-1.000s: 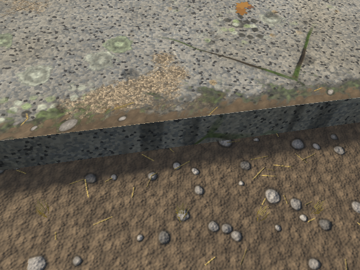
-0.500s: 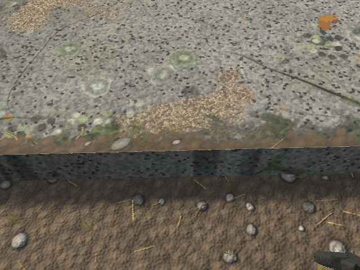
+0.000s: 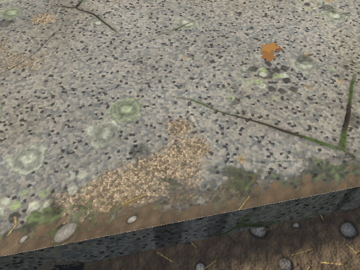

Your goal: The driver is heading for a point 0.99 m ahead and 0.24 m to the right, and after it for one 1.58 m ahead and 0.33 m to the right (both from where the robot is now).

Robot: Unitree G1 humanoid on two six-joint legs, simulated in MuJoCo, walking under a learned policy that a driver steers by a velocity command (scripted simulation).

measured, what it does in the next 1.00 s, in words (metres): walks ahead: right foot, then left foot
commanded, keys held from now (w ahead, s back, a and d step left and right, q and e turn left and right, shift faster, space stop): w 0.30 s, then no key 0.26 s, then e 0.24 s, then w+e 0.20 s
